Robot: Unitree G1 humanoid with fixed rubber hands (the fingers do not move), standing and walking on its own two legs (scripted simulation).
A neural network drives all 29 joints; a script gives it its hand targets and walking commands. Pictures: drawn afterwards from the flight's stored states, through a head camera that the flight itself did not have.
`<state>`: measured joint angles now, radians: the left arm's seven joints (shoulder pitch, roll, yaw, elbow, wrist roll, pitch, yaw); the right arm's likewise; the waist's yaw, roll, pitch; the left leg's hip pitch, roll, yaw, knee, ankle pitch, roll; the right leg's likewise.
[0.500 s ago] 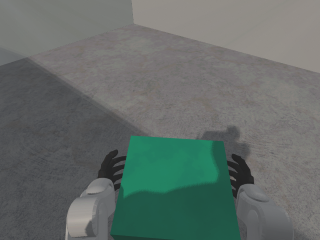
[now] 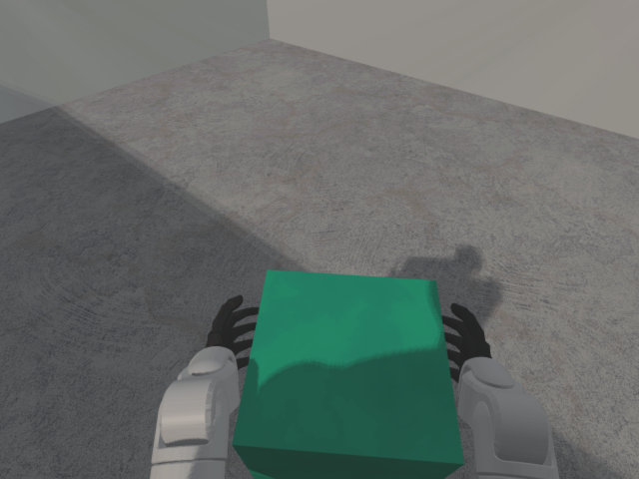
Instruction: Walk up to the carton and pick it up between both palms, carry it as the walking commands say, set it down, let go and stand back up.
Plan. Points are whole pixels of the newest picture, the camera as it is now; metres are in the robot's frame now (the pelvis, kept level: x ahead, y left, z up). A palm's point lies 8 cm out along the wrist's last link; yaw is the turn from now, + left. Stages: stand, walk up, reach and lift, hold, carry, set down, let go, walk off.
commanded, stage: carry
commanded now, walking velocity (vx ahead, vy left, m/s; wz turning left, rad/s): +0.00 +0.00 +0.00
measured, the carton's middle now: (342, 391) +0.27 +0.01 -0.01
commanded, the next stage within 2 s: none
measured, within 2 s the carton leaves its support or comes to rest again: neither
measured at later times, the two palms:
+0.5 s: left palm (234, 354) +0.28 +0.14 +0.04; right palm (475, 366) +0.28 -0.15 +0.04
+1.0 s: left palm (341, 352) +0.27 +0.01 +0.09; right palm (637, 437) +0.19 -0.28 +0.08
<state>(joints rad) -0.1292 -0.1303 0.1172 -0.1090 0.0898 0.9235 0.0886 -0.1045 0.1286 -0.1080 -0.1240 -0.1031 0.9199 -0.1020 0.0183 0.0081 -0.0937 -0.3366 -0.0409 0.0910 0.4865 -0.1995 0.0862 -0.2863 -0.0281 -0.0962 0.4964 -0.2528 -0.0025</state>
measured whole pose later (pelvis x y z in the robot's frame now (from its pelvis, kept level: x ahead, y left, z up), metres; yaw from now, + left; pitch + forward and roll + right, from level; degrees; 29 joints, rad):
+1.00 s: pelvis +0.00 -0.08 -0.01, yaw -13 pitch +4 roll -2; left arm -0.01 -0.13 0.04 -0.55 0.02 1.18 0.12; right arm 0.06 0.13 -0.04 -0.60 -0.05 1.17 -0.15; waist 0.01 0.05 -0.08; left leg -0.41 0.22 0.18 0.70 -0.33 -0.06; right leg -0.37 0.01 -0.13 0.54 -0.22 -0.02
